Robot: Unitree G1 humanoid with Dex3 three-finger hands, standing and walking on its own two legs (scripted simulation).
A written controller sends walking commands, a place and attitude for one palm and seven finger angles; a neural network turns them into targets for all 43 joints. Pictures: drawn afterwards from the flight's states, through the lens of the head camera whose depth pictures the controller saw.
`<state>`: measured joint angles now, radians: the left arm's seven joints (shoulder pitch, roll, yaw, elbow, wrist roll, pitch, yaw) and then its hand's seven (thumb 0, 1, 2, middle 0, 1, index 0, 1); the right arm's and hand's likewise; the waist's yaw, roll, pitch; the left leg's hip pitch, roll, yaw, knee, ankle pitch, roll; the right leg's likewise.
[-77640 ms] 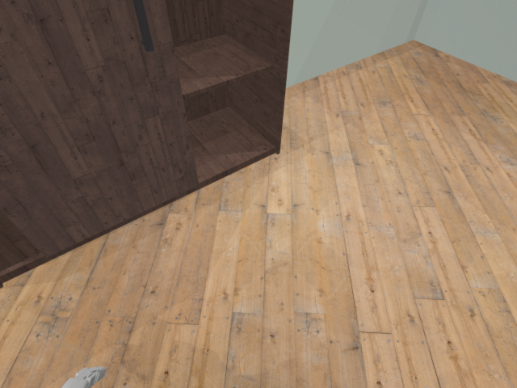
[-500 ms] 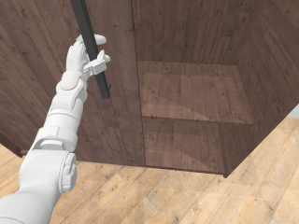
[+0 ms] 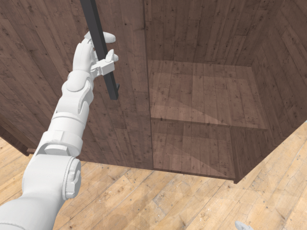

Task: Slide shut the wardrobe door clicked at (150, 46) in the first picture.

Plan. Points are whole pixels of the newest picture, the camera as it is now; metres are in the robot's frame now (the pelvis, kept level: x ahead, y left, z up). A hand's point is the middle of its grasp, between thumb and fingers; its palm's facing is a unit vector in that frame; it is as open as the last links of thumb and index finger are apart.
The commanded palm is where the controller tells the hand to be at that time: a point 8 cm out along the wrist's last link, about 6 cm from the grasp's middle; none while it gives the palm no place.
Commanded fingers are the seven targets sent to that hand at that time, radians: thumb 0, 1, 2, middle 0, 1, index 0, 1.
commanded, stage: step sideways, sliding the door along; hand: left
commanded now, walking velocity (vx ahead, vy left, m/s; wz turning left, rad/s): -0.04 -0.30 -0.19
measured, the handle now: (105, 50) +0.52 +0.15 +0.19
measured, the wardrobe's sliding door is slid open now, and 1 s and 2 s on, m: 0.52 0.43 0.12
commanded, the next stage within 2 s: none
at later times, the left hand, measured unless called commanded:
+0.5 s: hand (118, 61) +0.48 +0.11 +0.18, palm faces +0.29 -0.95 -0.10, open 6.4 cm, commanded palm +0.45 +0.08 +0.19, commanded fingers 0.00 0.90 0.90 -0.45 -1.40 -0.45 -1.40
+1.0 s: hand (151, 63) +0.47 +0.03 +0.18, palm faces +0.42 -0.91 -0.05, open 6.6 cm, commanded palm +0.44 +0.00 +0.17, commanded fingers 0.00 0.90 0.90 -0.45 -1.40 -0.45 -1.40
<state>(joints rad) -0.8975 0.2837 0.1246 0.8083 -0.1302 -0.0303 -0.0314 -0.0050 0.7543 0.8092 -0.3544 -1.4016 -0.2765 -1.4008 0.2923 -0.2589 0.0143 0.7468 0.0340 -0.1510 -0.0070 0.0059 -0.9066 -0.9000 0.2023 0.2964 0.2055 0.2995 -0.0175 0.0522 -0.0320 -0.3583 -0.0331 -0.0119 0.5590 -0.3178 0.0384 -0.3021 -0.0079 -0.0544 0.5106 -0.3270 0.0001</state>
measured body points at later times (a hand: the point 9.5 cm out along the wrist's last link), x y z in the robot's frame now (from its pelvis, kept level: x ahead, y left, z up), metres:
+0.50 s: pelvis +0.00 -0.09 +0.00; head +0.10 -0.10 +0.43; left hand +0.46 +0.16 +0.19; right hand +0.12 -0.34 -0.14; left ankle -0.02 +0.05 -0.71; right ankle +0.02 -0.15 -0.73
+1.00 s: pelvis +0.09 -0.20 +0.00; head +0.21 -0.21 +0.43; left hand +0.45 +0.07 +0.18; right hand +0.34 -0.39 -0.11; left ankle +0.05 -0.03 -0.73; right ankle +0.14 -0.31 -0.72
